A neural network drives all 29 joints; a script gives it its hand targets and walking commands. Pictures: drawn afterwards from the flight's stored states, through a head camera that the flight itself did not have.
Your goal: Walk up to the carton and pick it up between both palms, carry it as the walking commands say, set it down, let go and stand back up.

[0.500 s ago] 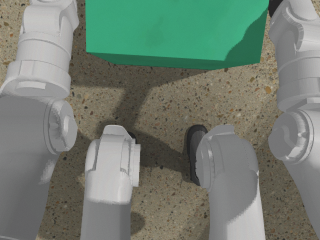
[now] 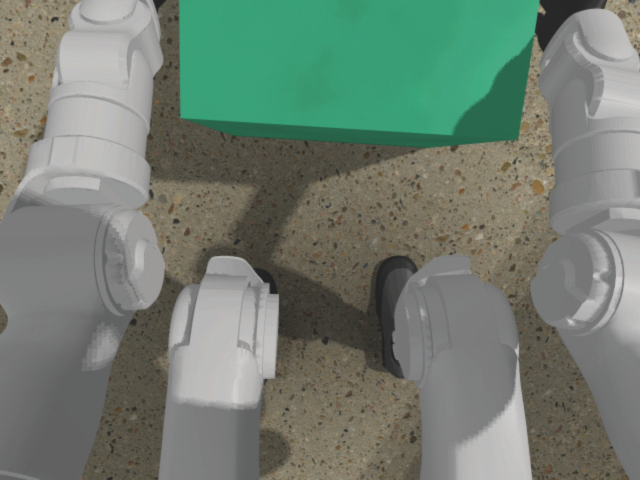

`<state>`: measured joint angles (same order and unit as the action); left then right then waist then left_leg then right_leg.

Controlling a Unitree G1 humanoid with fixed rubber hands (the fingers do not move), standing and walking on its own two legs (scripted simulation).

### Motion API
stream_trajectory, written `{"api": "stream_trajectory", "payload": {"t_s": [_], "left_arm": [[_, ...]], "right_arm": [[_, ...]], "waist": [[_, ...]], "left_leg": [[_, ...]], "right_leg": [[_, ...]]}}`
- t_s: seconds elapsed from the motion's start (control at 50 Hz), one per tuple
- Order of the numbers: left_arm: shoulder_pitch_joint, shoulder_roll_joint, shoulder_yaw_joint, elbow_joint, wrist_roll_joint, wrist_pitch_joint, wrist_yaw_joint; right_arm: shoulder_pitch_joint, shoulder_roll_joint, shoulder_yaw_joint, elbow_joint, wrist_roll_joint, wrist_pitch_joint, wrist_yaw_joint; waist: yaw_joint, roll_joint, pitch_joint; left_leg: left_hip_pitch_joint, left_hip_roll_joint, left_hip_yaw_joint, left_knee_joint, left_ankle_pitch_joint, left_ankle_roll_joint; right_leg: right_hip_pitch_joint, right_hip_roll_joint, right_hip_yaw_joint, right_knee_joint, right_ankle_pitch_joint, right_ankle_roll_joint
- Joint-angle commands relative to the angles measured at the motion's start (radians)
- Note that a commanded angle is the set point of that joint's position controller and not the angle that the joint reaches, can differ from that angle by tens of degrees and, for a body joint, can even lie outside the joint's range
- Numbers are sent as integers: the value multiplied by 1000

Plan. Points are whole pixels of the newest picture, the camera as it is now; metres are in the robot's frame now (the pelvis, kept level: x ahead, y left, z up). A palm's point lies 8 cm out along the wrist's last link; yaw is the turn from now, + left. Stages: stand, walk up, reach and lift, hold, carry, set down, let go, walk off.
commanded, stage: set down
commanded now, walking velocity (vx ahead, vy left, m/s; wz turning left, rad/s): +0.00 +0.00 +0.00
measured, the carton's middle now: (346, 32) +0.55 -0.02 -0.25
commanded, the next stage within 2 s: none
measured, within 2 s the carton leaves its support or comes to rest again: neither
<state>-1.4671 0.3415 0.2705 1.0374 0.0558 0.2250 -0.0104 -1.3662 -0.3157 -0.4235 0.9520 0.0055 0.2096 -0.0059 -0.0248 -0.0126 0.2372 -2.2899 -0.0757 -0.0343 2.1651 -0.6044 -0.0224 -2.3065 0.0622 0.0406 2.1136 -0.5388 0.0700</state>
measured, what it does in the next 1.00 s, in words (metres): stands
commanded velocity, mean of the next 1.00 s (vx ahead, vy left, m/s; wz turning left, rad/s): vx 0.00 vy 0.00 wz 0.00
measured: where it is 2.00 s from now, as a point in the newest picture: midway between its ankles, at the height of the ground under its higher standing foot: (326, 342)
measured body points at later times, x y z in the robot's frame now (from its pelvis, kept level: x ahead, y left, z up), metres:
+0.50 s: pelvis +0.00 +0.00 +0.00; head +0.37 +0.01 +0.25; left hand +0.57 +0.18 -0.17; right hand +0.56 -0.21 -0.16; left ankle +0.10 +0.12 -0.35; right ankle +0.12 -0.13 -0.35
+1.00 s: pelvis -0.01 -0.01 -0.01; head +0.38 +0.01 +0.21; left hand +0.56 +0.22 -0.20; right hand +0.54 -0.22 -0.20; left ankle +0.10 +0.11 -0.35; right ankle +0.12 -0.13 -0.35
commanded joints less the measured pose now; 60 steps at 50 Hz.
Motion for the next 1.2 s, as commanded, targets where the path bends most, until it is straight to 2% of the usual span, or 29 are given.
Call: {"api": "stream_trajectory", "payload": {"t_s": [0.0,0.24,0.4,0.5,0.56,0.64,0.72,0.8,0.9,0.98,1.06,1.18], "left_arm": [[-322,-699,-220,2,-50,10,-211],[-313,-655,-208,29,-44,13,-212],[-289,-520,-188,41,-45,-8,-180],[-249,-300,-147,55,-45,-50,-112],[-225,-77,-111,57,-57,-88,-39],[-232,176,-117,26,-129,-147,46],[-272,254,-142,-35,-192,-187,81],[-286,286,-174,-25,-235,-187,84],[-308,290,-229,2,-295,-168,68],[-350,322,-249,-7,-326,-155,60],[-400,368,-248,-52,-337,-146,61],[-385,394,-214,-101,-319,-125,62]], "right_arm": [[-469,737,290,-8,49,21,216],[-448,701,266,19,29,24,213],[-405,567,228,40,21,3,179],[-326,350,177,57,14,-40,109],[-266,137,150,60,24,-80,35],[-225,-93,161,66,91,-137,-53],[-246,-147,186,12,163,-173,-84],[-273,-191,220,7,210,-176,-94],[-297,-251,216,16,221,-165,-100],[-336,-300,207,2,229,-156,-100],[-372,-337,198,-28,234,-148,-97],[-349,-324,216,-81,260,-121,-89]], "waist": [[22,35,-772],[12,30,-712],[5,35,-728],[1,41,-785],[-1,43,-846],[0,55,-967],[9,72,-1098],[8,80,-1145],[-47,78,-1147],[-67,76,-1181],[-71,73,-1237],[-30,74,-1349]], "left_leg": [[422,-3,65,-198,190,37],[413,3,62,-190,148,36],[440,12,61,-181,157,24],[489,26,61,-171,203,7],[516,35,62,-162,242,-4],[558,45,60,-143,330,-12],[622,52,55,-110,449,-10],[634,61,54,-101,431,-9],[635,70,52,-101,354,-7],[669,76,49,-98,327,-8],[719,77,49,-89,345,-9],[790,71,58,-109,364,-2]], "right_leg": [[410,18,-102,-109,145,-43],[416,13,-103,-104,105,-42],[448,6,-109,-98,115,-36],[504,-2,-112,-93,169,-28],[566,-6,-108,-88,218,-25],[617,-8,-99,-65,308,-24],[636,-13,-86,-41,419,-24],[645,-23,-84,-38,400,-26],[671,-33,-92,-47,339,-36],[701,-39,-105,-47,317,-40],[732,-42,-116,-39,333,-40],[779,-41,-129,-51,343,-35]]}}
